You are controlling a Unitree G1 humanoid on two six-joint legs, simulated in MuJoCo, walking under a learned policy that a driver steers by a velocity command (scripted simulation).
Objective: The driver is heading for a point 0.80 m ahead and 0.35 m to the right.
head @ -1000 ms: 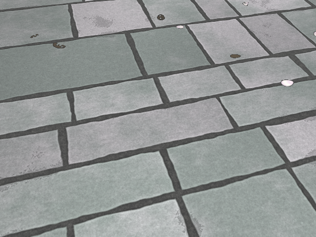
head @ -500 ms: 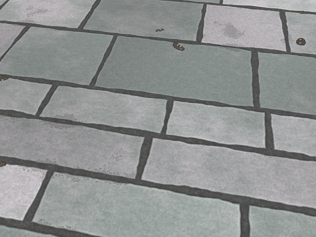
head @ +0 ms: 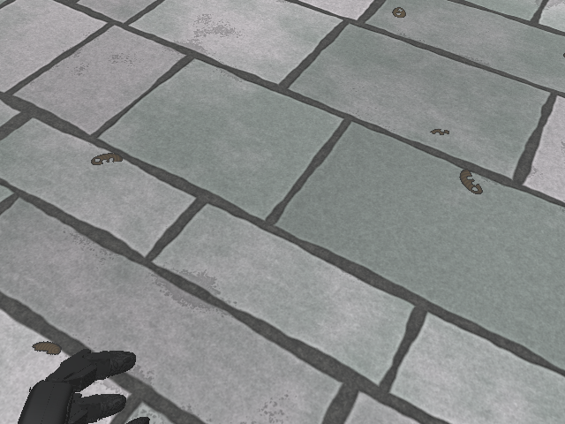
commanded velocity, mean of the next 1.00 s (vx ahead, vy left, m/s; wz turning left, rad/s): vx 0.89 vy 0.00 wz -0.54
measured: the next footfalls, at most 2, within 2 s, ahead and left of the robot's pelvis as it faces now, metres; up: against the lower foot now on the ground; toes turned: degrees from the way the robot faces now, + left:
right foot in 0.18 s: +0.40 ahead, -0.15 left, +0.00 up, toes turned +0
left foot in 0.62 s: +0.86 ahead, -0.05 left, +0.00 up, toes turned -29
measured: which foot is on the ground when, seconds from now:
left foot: down 0.00-0.18, up 0.20-0.60, down 0.62-1.00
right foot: up 0.00-0.16, down 0.18-0.64, up 0.66-1.00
